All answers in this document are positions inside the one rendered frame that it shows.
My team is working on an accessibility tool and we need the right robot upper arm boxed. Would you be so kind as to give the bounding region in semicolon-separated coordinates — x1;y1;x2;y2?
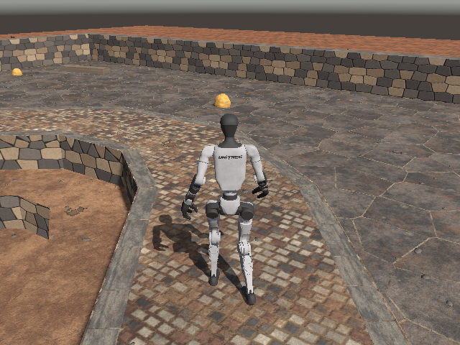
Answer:
244;144;265;183

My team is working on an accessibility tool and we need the right robot foot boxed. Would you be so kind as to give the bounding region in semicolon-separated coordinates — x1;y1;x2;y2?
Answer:
241;286;256;304

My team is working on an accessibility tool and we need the left robot hand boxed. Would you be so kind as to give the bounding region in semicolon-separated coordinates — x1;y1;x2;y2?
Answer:
181;201;198;220

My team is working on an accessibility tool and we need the left robot upper arm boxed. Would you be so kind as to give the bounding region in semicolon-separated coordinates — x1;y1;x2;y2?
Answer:
194;145;215;186

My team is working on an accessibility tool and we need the right robot forearm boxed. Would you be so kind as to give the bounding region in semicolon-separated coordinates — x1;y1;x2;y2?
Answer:
258;172;268;191

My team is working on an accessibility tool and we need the right robot hand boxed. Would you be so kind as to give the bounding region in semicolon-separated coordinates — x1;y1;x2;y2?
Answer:
252;186;269;198

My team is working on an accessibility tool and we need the left robot forearm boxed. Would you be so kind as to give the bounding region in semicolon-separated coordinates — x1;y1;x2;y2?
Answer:
184;174;201;205

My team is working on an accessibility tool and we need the robot left thigh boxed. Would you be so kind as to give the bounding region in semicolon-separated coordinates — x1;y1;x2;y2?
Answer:
206;200;221;244

